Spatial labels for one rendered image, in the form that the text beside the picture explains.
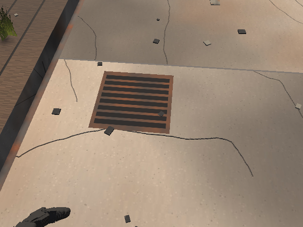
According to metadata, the robot left hand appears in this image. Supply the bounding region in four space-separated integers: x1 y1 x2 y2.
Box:
13 207 71 227

